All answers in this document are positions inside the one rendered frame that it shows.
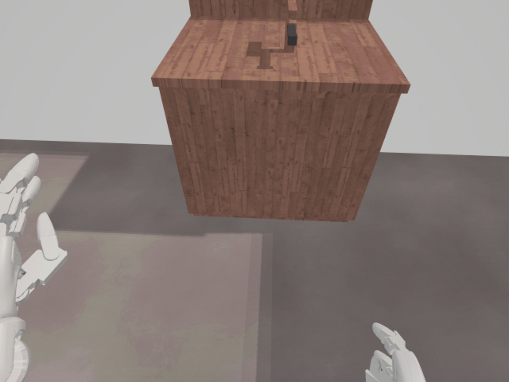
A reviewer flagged right robot hand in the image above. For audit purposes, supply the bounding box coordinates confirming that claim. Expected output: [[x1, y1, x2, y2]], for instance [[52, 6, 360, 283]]
[[365, 322, 425, 382]]

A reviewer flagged left robot forearm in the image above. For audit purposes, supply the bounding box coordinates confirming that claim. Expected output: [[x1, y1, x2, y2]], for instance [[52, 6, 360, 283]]
[[0, 317, 31, 382]]

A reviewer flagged left robot hand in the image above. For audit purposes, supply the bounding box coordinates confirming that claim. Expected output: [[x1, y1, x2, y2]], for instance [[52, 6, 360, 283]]
[[0, 153, 67, 318]]

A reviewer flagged counter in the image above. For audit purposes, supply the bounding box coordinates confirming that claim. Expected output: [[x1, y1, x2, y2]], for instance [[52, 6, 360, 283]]
[[151, 0, 411, 222]]

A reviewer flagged tap lever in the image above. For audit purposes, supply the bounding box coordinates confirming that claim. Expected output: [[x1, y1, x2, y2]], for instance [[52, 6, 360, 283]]
[[287, 25, 297, 45]]

